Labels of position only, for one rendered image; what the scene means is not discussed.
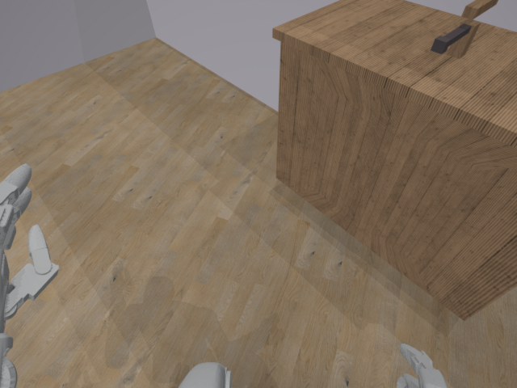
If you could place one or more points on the tap lever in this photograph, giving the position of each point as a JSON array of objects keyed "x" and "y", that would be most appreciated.
[{"x": 441, "y": 43}]

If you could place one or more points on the left robot hand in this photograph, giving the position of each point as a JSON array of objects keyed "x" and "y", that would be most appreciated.
[{"x": 29, "y": 282}]

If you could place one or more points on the counter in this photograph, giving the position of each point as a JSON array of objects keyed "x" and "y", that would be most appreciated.
[{"x": 412, "y": 152}]

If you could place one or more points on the right robot hand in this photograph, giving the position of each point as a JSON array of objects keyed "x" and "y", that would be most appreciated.
[{"x": 428, "y": 377}]

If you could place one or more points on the left robot forearm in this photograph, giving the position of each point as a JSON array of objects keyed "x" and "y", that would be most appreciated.
[{"x": 8, "y": 373}]

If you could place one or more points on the left robot thigh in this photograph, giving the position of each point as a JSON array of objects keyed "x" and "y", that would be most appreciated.
[{"x": 208, "y": 375}]

